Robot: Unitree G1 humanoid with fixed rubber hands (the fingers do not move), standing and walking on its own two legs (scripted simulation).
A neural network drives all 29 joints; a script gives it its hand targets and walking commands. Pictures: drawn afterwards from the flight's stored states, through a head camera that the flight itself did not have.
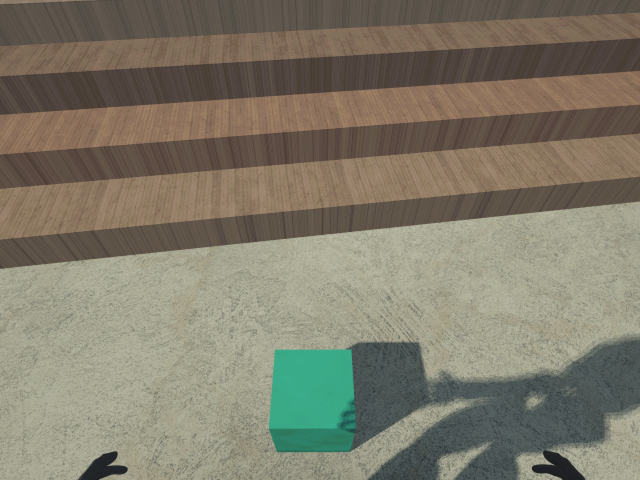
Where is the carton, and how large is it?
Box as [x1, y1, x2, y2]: [269, 350, 355, 451]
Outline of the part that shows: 275,350 269,430 277,451 349,451 355,429 351,351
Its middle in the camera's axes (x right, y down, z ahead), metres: -0.02 +0.47 +1.09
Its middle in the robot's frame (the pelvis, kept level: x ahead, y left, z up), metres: +0.41 +0.03 -0.66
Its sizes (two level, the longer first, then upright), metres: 0.210 0.200 0.250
